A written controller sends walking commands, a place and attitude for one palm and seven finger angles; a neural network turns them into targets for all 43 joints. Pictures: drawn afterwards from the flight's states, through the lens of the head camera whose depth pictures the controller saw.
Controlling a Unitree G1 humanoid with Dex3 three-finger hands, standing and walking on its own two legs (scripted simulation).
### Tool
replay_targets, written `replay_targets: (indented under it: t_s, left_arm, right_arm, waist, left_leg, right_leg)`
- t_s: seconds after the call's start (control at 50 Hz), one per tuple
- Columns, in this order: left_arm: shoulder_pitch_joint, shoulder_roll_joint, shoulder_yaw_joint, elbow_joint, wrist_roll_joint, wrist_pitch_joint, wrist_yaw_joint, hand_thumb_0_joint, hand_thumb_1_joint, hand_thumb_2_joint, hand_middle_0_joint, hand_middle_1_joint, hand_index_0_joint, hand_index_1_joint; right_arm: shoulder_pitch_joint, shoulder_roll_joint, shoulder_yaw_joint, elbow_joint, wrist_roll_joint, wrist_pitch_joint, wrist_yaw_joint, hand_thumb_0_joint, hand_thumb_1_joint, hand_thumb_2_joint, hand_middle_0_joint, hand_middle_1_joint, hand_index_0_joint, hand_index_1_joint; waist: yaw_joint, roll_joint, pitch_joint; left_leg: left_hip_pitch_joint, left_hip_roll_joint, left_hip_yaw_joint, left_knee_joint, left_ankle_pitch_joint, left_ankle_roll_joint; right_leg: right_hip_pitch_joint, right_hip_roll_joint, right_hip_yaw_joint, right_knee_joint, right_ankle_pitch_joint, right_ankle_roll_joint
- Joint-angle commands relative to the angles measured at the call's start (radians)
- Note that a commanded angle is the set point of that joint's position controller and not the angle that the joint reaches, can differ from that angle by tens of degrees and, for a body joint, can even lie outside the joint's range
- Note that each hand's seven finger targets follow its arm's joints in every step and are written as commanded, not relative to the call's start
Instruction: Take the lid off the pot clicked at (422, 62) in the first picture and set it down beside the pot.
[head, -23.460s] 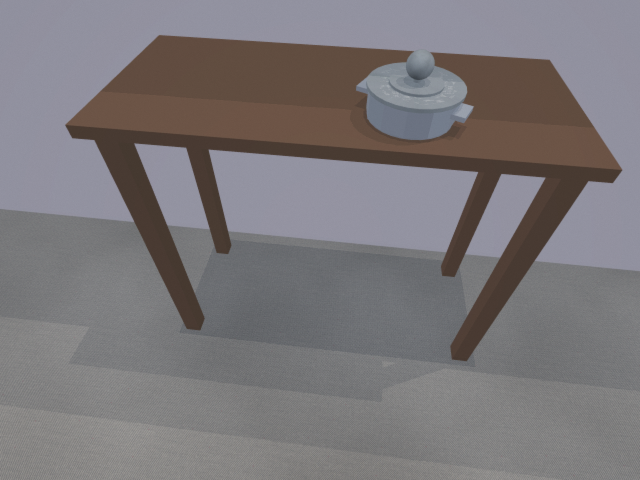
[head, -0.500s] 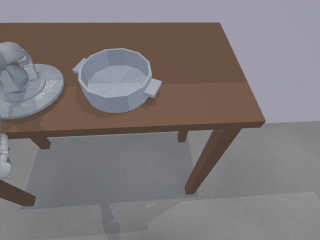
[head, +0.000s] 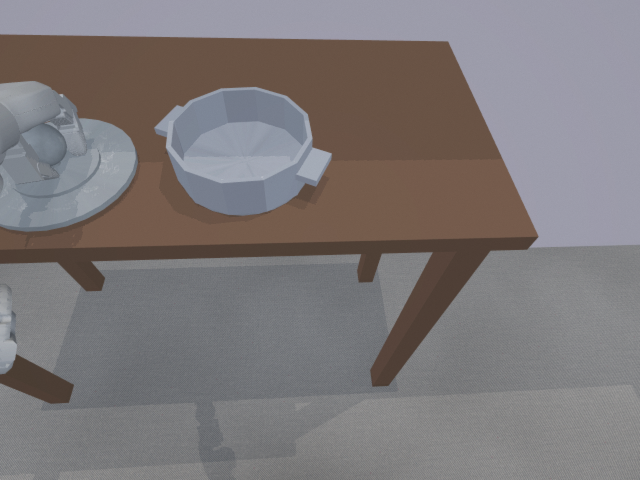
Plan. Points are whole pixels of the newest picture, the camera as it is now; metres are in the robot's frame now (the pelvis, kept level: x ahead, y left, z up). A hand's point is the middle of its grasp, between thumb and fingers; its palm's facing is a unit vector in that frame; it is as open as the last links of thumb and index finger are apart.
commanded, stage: open the fingers wide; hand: left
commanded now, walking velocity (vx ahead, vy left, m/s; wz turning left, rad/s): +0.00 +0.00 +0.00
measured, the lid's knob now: (40, 144) +0.49 +0.33 +0.13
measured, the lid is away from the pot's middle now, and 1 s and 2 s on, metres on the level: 0.24 0.24 0.24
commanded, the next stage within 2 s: raise the empty hand in 0.82 s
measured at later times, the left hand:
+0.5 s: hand (22, 158) +0.45 +0.33 +0.14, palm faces -0.39 -0.10 -0.92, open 9.3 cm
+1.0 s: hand (30, 155) +0.46 +0.32 +0.14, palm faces -0.37 -0.09 -0.92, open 11.1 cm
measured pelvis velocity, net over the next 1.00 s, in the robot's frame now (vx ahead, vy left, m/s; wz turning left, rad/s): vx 0.00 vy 0.01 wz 0.00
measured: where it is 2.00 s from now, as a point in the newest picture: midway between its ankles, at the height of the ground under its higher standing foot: outside the picture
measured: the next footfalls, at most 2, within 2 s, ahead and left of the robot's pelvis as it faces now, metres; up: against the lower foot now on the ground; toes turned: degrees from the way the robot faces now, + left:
none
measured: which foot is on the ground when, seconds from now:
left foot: down 0.00-1.00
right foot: down 0.00-1.00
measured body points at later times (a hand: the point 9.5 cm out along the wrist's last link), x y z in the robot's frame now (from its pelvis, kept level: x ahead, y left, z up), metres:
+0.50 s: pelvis +0.00 +0.01 +0.00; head +0.07 +0.02 +0.44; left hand +0.47 +0.33 +0.19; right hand +0.04 -0.27 -0.12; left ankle +0.01 +0.07 -0.72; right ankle -0.03 -0.14 -0.72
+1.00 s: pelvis +0.00 +0.01 +0.00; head +0.07 +0.02 +0.45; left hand +0.47 +0.32 +0.20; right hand +0.05 -0.27 -0.12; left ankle +0.01 +0.07 -0.72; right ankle -0.03 -0.14 -0.72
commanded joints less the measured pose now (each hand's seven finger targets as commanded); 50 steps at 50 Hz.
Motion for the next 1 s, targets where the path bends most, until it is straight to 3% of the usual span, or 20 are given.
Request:
replay_targets:
  t_s: [0.0, 0.12, 0.14, 0.18, 0.22, 0.28, 0.36, 0.38, 0.44, 0.5, 0.56, 0.64, 0.68, 0.7, 0.74, 0.82, 0.84, 0.92, 0.96, 0.98]
  left_arm:
    - [-0.494, 0.333, 0.098, -0.195, -0.005, 0.009, 0.049, 0.000, 0.429, 0.886, -0.639, -0.945, -0.647, -0.948]
    - [-0.478, 0.305, 0.082, -0.222, -0.015, 0.003, 0.048, 0.000, 0.300, 0.876, -0.591, -0.882, -0.597, -0.885]
    - [-0.495, 0.343, 0.113, -0.233, -0.005, 0.004, 0.052, 0.000, 0.278, 0.874, -0.584, -0.871, -0.589, -0.874]
    - [-0.446, 0.337, 0.109, -0.169, -0.006, 0.008, 0.052, 0.000, 0.235, 0.872, -0.569, -0.849, -0.574, -0.851]
    - [-0.458, 0.268, 0.046, -0.146, -0.018, 0.013, 0.045, 0.000, 0.191, 0.871, -0.554, -0.826, -0.559, -0.827]
    - [-0.491, 0.346, 0.093, -0.170, 0.005, 0.016, 0.056, 0.000, 0.125, 0.870, -0.533, -0.789, -0.537, -0.790]
    - [-0.492, 0.275, 0.047, -0.183, 0.002, 0.012, 0.048, 0.000, 0.037, 0.869, -0.505, -0.740, -0.508, -0.741]
    - [-0.461, 0.261, 0.041, -0.134, -0.004, 0.017, 0.043, 0.000, 0.014, 0.869, -0.499, -0.727, -0.501, -0.728]
    - [-0.516, 0.312, 0.077, -0.217, -0.012, 0.010, 0.039, 0.000, -0.052, 0.868, -0.478, -0.690, -0.479, -0.690]
    - [-0.464, 0.283, 0.063, -0.142, -0.013, 0.011, 0.037, 0.000, -0.117, 0.864, -0.455, -0.657, -0.455, -0.657]
    - [-0.495, 0.266, 0.040, -0.155, -0.010, 0.014, 0.038, 0.000, -0.119, 0.869, -0.459, -0.650, -0.459, -0.650]
    - [-0.497, 0.305, 0.085, -0.231, -0.003, 0.001, 0.045, 0.000, -0.120, 0.870, -0.459, -0.649, -0.459, -0.649]
    - [-0.444, 0.259, 0.058, -0.165, -0.015, 0.008, 0.039, 0.000, -0.121, 0.872, -0.461, -0.646, -0.461, -0.646]
    - [-0.448, 0.282, 0.073, -0.164, -0.017, 0.011, 0.038, 0.000, -0.122, 0.875, -0.463, -0.643, -0.463, -0.643]
    - [-0.479, 0.310, 0.092, -0.230, -0.011, 0.007, 0.045, 0.000, -0.125, 0.880, -0.466, -0.636, -0.466, -0.636]
    - [-0.501, 0.251, 0.048, -0.265, -0.020, 0.003, 0.044, 0.000, -0.127, 0.885, -0.469, -0.630, -0.469, -0.630]
    - [-0.508, 0.291, 0.085, -0.274, -0.013, 0.003, 0.048, 0.000, -0.127, 0.885, -0.469, -0.630, -0.469, -0.630]
    - [-0.469, 0.258, 0.058, -0.199, -0.026, 0.012, 0.049, 0.000, -0.128, 0.887, -0.471, -0.627, -0.471, -0.627]
    - [-0.553, 0.333, 0.100, -0.268, -0.006, 0.015, 0.060, 0.000, -0.128, 0.887, -0.471, -0.627, -0.471, -0.627]
    - [-0.564, 0.315, 0.084, -0.282, -0.002, 0.017, 0.062, 0.000, -0.128, 0.887, -0.471, -0.627, -0.471, -0.627]
  right_arm:
    - [0.048, -0.179, -0.061, -0.078, -0.002, -0.017, -0.016, 0.000, -0.900, -0.900, 0.200, 0.300, 0.200, 0.300]
    - [0.044, -0.181, -0.059, -0.083, 0.002, -0.019, -0.016, 0.000, -0.900, -0.900, 0.200, 0.300, 0.200, 0.300]
    - [0.050, -0.179, -0.063, -0.083, -0.004, -0.017, -0.013, 0.000, -0.900, -0.900, 0.200, 0.300, 0.200, 0.300]
    - [0.052, -0.180, -0.059, -0.082, -0.001, -0.015, -0.017, 0.000, -0.900, -0.900, 0.200, 0.300, 0.200, 0.300]
    - [0.048, -0.182, -0.054, -0.077, 0.006, -0.021, -0.019, 0.000, -0.900, -0.900, 0.200, 0.300, 0.200, 0.300]
    - [0.054, -0.188, -0.055, -0.076, 0.003, -0.021, -0.020, 0.000, -0.900, -0.900, 0.200, 0.300, 0.200, 0.300]
    - [0.058, -0.181, -0.060, -0.075, 0.000, -0.021, -0.016, 0.000, -0.900, -0.900, 0.200, 0.300, 0.200, 0.300]
    - [0.064, -0.180, -0.060, -0.073, 0.000, -0.023, -0.016, 0.000, -0.900, -0.900, 0.200, 0.300, 0.200, 0.300]
    - [0.062, -0.186, -0.063, -0.077, -0.003, -0.022, -0.014, 0.000, -0.900, -0.900, 0.200, 0.300, 0.200, 0.300]
    - [0.071, -0.182, -0.062, -0.071, -0.001, -0.022, -0.014, 0.000, -0.900, -0.900, 0.200, 0.300, 0.200, 0.300]
    - [0.064, -0.185, -0.062, -0.067, 0.001, -0.019, -0.013, 0.000, -0.900, -0.900, 0.200, 0.300, 0.200, 0.300]
    - [0.066, -0.178, -0.065, -0.080, -0.006, -0.022, -0.008, 0.000, -0.900, -0.900, 0.200, 0.300, 0.200, 0.300]
    - [0.069, -0.177, -0.065, -0.076, -0.004, -0.016, -0.005, 0.000, -0.900, -0.900, 0.200, 0.300, 0.200, 0.300]
    - [0.065, -0.181, -0.064, -0.078, -0.003, -0.014, -0.003, 0.000, -0.900, -0.900, 0.200, 0.300, 0.200, 0.300]
    - [0.057, -0.179, -0.064, -0.089, -0.006, -0.012, -0.001, 0.000, -0.900, -0.900, 0.200, 0.300, 0.200, 0.300]
    - [0.053, -0.177, -0.065, -0.090, -0.002, -0.014, -0.002, 0.000, -0.900, -0.900, 0.200, 0.300, 0.200, 0.300]
    - [0.056, -0.174, -0.068, -0.091, -0.009, -0.013, 0.001, 0.000, -0.900, -0.900, 0.200, 0.300, 0.200, 0.300]
    - [0.051, -0.178, -0.059, -0.085, 0.000, -0.012, -0.005, 0.000, -0.900, -0.900, 0.200, 0.300, 0.200, 0.300]
    - [0.047, -0.178, -0.061, -0.091, -0.005, -0.014, -0.006, 0.000, -0.900, -0.900, 0.200, 0.300, 0.200, 0.300]
    - [0.045, -0.172, -0.060, -0.096, -0.006, -0.018, -0.006, 0.000, -0.900, -0.900, 0.200, 0.300, 0.200, 0.300]
  waist:
    - [-0.001, 0.102, -0.423]
    - [0.002, 0.127, -0.421]
    - [0.006, 0.125, -0.452]
    - [0.001, 0.081, -0.402]
    - [-0.010, 0.074, -0.346]
    - [0.001, 0.089, -0.378]
    - [-0.009, 0.131, -0.397]
    - [-0.013, 0.086, -0.359]
    - [-0.002, 0.115, -0.436]
    - [-0.011, 0.080, -0.375]
    - [-0.013, 0.096, -0.363]
    - [0.004, 0.139, -0.461]
    - [-0.007, 0.088, -0.395]
    - [-0.003, 0.080, -0.385]
    - [0.009, 0.119, -0.440]
    - [-0.001, 0.146, -0.429]
    - [0.006, 0.148, -0.450]
    - [-0.002, 0.089, -0.385]
    - [0.006, 0.119, -0.448]
    - [0.006, 0.131, -0.466]
  left_leg:
    - [0.399, 0.004, -0.055, -0.039, 0.430, -0.002]
    - [0.434, 0.010, -0.062, -0.036, 0.494, -0.006]
    - [0.446, 0.011, -0.069, -0.034, 0.483, -0.009]
    - [0.392, 0.004, -0.057, -0.040, 0.422, -0.003]
    - [0.361, 0.002, -0.047, -0.053, 0.363, -0.002]
    - [0.363, 0.002, -0.056, -0.059, 0.336, -0.003]
    - [0.428, 0.010, -0.068, -0.039, 0.436, -0.009]
    - [0.401, 0.006, -0.063, -0.040, 0.405, -0.005]
    - [0.435, 0.009, -0.069, -0.041, 0.432, -0.008]
    - [0.405, 0.005, -0.068, -0.037, 0.416, -0.006]
    - [0.402, 0.010, -0.069, -0.044, 0.404, -0.010]
    - [0.483, 0.014, -0.089, -0.025, 0.535, -0.022]
    - [0.437, 0.012, -0.077, -0.029, 0.490, -0.016]
    - [0.408, 0.011, -0.072, -0.038, 0.451, -0.013]
    - [0.445, 0.009, -0.078, -0.031, 0.514, -0.018]
    - [0.495, 0.018, -0.089, -0.031, 0.565, -0.026]
    - [0.502, 0.019, -0.098, -0.032, 0.562, -0.030]
    - [0.433, 0.009, -0.077, -0.048, 0.454, -0.014]
    - [0.446, 0.007, -0.082, -0.053, 0.449, -0.014]
    - [0.472, 0.005, -0.091, -0.053, 0.479, -0.017]
  right_leg:
    - [0.002, 0.052, -0.021, -0.050, 0.247, -0.052]
    - [-0.020, 0.055, -0.032, -0.046, 0.248, -0.055]
    - [-0.016, 0.056, -0.023, -0.047, 0.235, -0.051]
    - [-0.008, 0.056, -0.024, -0.053, 0.234, -0.051]
    - [-0.017, 0.056, -0.032, -0.056, 0.210, -0.055]
    - [-0.010, 0.054, -0.023, -0.057, 0.198, -0.056]
    - [-0.056, 0.058, -0.028, -0.051, 0.208, -0.056]
    - [-0.055, 0.061, -0.030, -0.056, 0.202, -0.053]
    - [-0.032, 0.058, -0.024, -0.050, 0.213, -0.052]
    - [-0.054, 0.061, -0.032, -0.053, 0.203, -0.053]
    - [-0.067, 0.059, -0.032, -0.052, 0.192, -0.055]
    - [-0.061, 0.063, -0.030, -0.039, 0.220, -0.056]
    - [-0.068, 0.063, -0.035, -0.047, 0.215, -0.052]
    - [-0.049, 0.060, -0.033, -0.050, 0.211, -0.053]
    - [-0.034, 0.060, -0.029, -0.039, 0.237, -0.055]
    - [-0.076, 0.061, -0.041, -0.044, 0.218, -0.058]
    - [-0.069, 0.063, -0.033, -0.046, 0.209, -0.055]
    - [-0.052, 0.060, -0.038, -0.053, 0.199, -0.058]
    - [-0.018, 0.054, -0.026, -0.055, 0.216, -0.058]
    - [-0.019, 0.056, -0.028, -0.057, 0.219, -0.060]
